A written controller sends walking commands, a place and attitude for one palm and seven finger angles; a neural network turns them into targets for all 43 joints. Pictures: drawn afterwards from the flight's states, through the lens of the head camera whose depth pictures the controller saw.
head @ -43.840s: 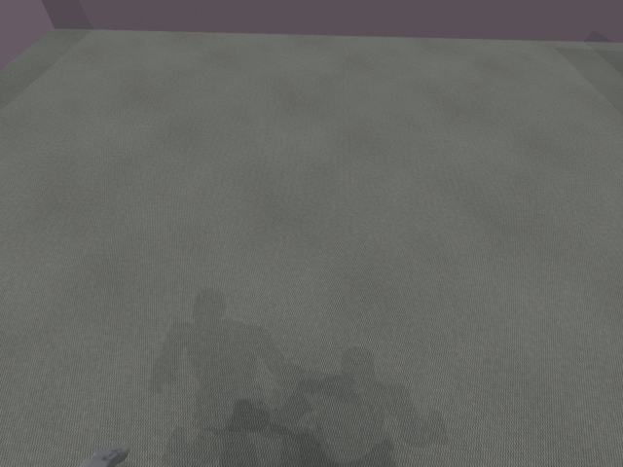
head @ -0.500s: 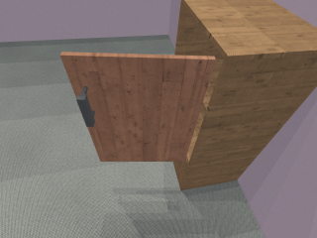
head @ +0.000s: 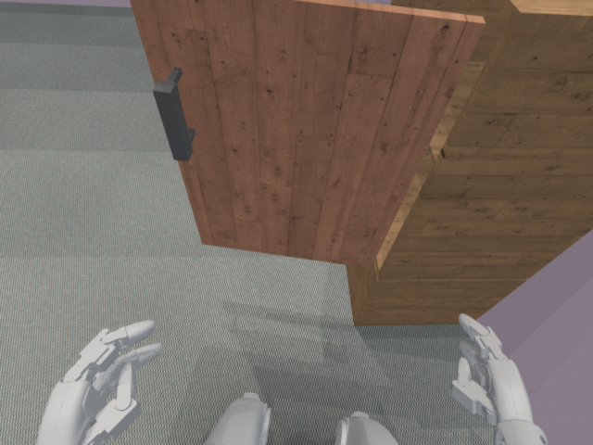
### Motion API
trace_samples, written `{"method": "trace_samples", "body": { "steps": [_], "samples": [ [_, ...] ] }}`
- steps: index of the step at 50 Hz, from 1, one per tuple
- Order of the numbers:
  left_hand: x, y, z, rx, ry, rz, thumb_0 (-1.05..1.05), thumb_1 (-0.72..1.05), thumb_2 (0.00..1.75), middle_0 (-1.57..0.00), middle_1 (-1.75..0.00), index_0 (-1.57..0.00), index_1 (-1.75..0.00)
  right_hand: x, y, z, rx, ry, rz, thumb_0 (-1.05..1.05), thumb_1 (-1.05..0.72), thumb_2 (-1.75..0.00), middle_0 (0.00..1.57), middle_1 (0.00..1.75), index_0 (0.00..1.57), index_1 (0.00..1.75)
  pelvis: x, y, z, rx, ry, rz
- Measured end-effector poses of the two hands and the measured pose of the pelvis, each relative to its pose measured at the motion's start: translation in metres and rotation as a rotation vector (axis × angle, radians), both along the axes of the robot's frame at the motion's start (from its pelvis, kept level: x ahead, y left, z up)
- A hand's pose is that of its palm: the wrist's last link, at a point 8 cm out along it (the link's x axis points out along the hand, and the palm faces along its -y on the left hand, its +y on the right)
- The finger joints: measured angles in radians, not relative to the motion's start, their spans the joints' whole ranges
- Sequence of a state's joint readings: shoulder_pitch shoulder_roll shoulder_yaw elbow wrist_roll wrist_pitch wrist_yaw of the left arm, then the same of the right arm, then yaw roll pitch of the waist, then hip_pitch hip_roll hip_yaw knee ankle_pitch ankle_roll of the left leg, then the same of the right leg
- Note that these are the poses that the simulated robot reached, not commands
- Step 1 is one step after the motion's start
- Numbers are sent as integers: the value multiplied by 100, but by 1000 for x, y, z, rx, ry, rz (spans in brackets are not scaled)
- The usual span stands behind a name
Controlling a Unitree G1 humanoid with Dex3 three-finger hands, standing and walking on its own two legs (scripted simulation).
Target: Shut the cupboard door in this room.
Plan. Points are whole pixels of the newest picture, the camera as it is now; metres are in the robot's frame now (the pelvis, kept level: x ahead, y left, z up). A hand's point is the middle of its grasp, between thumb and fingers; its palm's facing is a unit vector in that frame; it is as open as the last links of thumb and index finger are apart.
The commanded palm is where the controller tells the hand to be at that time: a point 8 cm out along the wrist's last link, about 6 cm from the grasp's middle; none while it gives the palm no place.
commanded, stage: raise the hand and make a fist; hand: left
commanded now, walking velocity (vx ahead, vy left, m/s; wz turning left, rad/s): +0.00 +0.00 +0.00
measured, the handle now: (179, 115) +0.53 +0.25 +0.11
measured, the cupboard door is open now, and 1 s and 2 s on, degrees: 80 80 80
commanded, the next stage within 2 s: bring the fist close to the handle in 1.42 s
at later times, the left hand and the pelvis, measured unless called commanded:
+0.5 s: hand (148, 323) +0.22 +0.20 +0.08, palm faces +0.04 -1.00 -0.05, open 3.5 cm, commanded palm +0.20 +0.25 +0.08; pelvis +0.03 +0.01 +0.01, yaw +0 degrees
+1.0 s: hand (138, 291) +0.25 +0.21 +0.11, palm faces +0.00 -1.00 -0.06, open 3.1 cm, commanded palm +0.23 +0.26 +0.11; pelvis +0.03 +0.03 +0.03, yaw -1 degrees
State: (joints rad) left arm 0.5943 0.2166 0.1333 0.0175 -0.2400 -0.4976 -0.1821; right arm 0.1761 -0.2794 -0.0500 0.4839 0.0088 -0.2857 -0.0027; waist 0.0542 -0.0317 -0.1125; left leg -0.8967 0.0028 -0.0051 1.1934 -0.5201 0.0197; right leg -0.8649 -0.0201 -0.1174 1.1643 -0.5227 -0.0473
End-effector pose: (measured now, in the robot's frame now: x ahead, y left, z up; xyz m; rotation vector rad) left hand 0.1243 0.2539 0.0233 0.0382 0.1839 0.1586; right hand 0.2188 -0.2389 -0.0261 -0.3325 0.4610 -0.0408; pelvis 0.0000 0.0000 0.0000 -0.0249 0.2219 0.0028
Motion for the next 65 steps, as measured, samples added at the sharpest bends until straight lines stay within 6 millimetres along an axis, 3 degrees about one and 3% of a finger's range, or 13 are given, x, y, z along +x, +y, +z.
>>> {"method": "trace_samples", "body": {
  "steps": [3, 6, 8, 12, 16, 21, 24, 29, 37, 46, 54, 61, 65],
  "samples": [
    [10, -3, 36, 57, -195, -10, 2, 91, 90, -53, -67, -54, -67, 18, 11, -15, 20, -13, 43, 1, -91, -89, 20, 30, 20, 30, 3, -2, -8, -17, 20, 15],
    [40, -21, 60, 66, -353, -119, 2, 91, 90, -58, -73, -59, -73, 23, 24, -31, 69, -4, 49, 1, -91, -89, 20, 30, 20, 30, 5, -3, -14, -27, 33, 18],
    [64, -33, 58, 46, -334, -213, 2, 91, 90, -62, -77, -63, -77, 20, 29, -40, 115, 25, 19, 1, -91, -89, 20, 30, 20, 30, 6, -4, -14, -22, 44, 10],
    [92, -42, 33, -39, -72, -294, 1, 90, 90, -69, -85, -70, -85, 0, 31, -47, 183, 123, -78, 1, -91, -89, 21, 30, 20, 30, 16, -6, -3, -1, 47, -7],
    [87, -21, 37, -41, 31, -155, 1, 90, 90, -77, -93, -77, -93, -21, 21, -41, 178, 203, -156, 2, -90, -89, 21, 30, 20, 30, 29, -6, 12, 8, 33, -21],
    [73, 4, 69, 47, -128, -35, 2, 91, 90, -86, -103, -86, -103, -34, 6, -37, 103, 246, -160, 2, -90, -89, 21, 30, 20, 30, 36, -1, 17, 0, 37, -9],
    [75, 0, 66, 33, -183, -93, 1, 91, 90, -91, -109, -92, -109, -34, -1, -39, 62, 242, -152, 2, -91, -89, 20, 30, 20, 30, 33, 4, 13, -9, 45, -1],
    [89, -16, 45, -33, -111, -243, 1, 91, 90, -101, -119, -101, -119, -29, -2, -30, 43, 191, -174, 2, -91, -89, 20, 30, 20, 30, 27, 11, 12, -14, 40, -11],
    [93, 9, 87, 17, -223, -106, 2, 90, 90, -116, -135, -116, -135, -19, 25, -3, 96, 119, -150, 2, -91, -89, 20, 30, 20, 30, 30, 18, 26, -17, -7, -15],
    [97, 1, 67, -17, -104, -196, 1, 91, 90, -126, -147, -127, -147, -20, 42, 3, 94, 126, -85, 1, -90, -89, 21, 30, 20, 30, 26, 24, 32, -25, -30, -5],
    [111, 20, 106, 40, -258, -121, 2, 90, 90, -129, -150, -129, -150, -30, 40, 3, 94, 152, -98, 1, -90, -89, 21, 30, 20, 30, 29, 26, 37, -25, -47, -6],
    [115, 6, 77, -19, -86, -185, 1, 91, 90, -129, -150, -130, -150, -36, 31, 3, 93, 172, -130, 1, -90, -89, 21, 30, 20, 30, 32, 26, 41, -17, -45, -12],
    [114, 3, 80, -4, -113, -167, 2, 90, 90, -129, -150, -130, -150, -36, 25, 5, 73, 174, -135, 1, -90, -89, 20, 30, 20, 30, 34, 22, 41, -12, -45, -17]
  ]
}}
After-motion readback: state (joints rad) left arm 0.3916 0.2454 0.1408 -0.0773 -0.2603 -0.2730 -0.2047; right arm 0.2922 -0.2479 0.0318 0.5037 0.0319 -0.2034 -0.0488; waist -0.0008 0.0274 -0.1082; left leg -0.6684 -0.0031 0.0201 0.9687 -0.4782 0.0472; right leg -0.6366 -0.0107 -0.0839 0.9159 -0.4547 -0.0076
